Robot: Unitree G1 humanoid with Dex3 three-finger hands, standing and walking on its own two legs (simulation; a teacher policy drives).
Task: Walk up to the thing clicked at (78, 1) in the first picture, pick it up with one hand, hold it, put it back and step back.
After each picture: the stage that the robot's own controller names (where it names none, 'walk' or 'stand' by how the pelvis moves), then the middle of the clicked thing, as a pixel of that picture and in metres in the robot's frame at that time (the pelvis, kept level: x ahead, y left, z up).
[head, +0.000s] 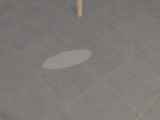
stand; (79, 7) +2.11 +0.08 -0.65
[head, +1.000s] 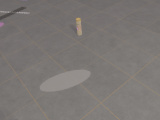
walk; (78, 26) +1.98 +0.24 -0.64
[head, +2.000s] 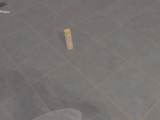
walk; (68, 39) +1.35 +0.29 -0.65
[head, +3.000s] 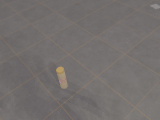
walk; (62, 78) +0.88 +0.27 -0.65
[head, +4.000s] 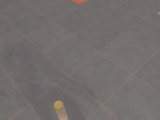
walk; (61, 112) +0.53 +0.25 -0.65
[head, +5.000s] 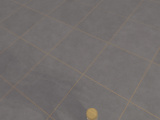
walk; (92, 118) +0.39 +0.02 -0.62
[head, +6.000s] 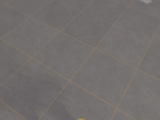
stand; out of the picture +0.33 +0.03 -0.60
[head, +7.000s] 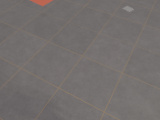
walk; out of the picture +0.36 +0.09 -0.64
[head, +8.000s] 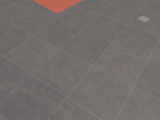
stand; out of the picture +0.30 +0.09 -0.65
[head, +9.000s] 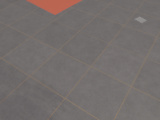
stand; out of the picture +0.31 +0.09 -0.66
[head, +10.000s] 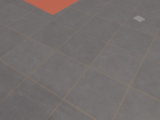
stand; out of the picture +0.29 +0.11 -0.66
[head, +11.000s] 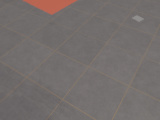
stand; out of the picture +0.29 +0.11 -0.66
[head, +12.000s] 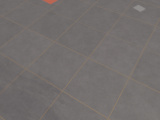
go down; out of the picture +0.30 +0.11 -0.65
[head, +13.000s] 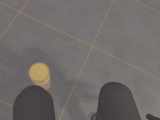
go down; (41, 79) +0.38 +0.15 -0.25
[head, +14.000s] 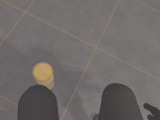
approach; (45, 78) +0.38 +0.15 -0.26
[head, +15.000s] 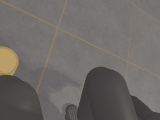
close in; (0, 71) +0.36 +0.20 -0.16
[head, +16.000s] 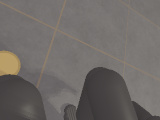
lift; (1, 75) +0.35 +0.20 -0.16
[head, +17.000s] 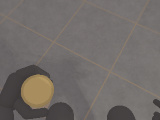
lift; (39, 97) +0.29 +0.17 -0.02
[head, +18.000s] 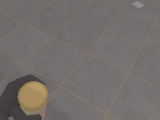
hold; (34, 106) +0.27 +0.18 +0.00
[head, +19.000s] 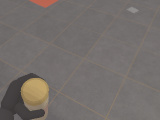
hold; (37, 104) +0.29 +0.18 +0.00
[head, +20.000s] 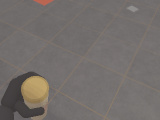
hold; (37, 102) +0.30 +0.18 +0.00
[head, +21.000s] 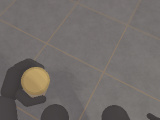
crouch; (36, 87) +0.34 +0.18 -0.07
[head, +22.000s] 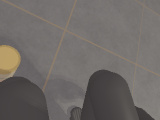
lower; (0, 72) +0.36 +0.21 -0.16
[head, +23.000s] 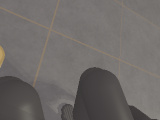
lower; out of the picture +0.37 +0.23 -0.16
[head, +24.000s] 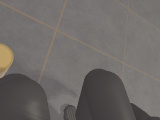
lower; out of the picture +0.36 +0.23 -0.16
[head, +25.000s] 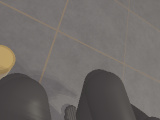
lower; out of the picture +0.35 +0.23 -0.16
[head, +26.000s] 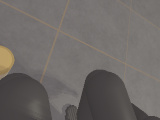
loosen; out of the picture +0.35 +0.23 -0.16
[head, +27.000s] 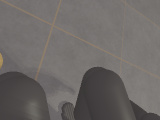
withdraw; out of the picture +0.34 +0.24 -0.16
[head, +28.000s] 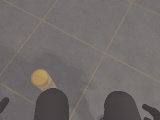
walk; (45, 83) +0.37 +0.20 -0.32
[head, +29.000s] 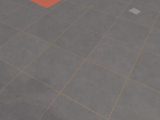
stand; out of the picture +0.30 +0.15 -0.59
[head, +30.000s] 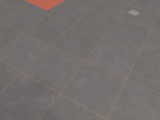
stand; out of the picture +0.31 +0.16 -0.59
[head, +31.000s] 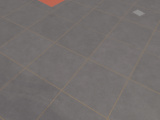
stand; out of the picture +0.31 +0.16 -0.61
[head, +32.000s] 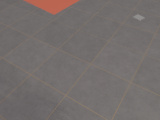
stand; out of the picture +0.33 +0.15 -0.65
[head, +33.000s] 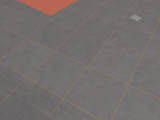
stand; out of the picture +0.29 +0.15 -0.66
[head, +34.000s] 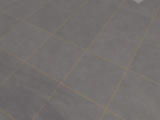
walk; out of the picture +0.31 +0.16 -0.65
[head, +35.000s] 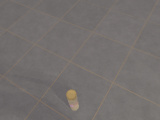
walk; (73, 100) +0.51 +0.14 -0.63
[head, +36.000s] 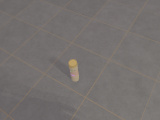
walk; (74, 71) +0.79 +0.15 -0.64
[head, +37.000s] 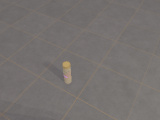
stand; (67, 73) +0.91 +0.17 -0.65
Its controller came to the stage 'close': yes
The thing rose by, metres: 0.63
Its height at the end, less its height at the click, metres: +0.00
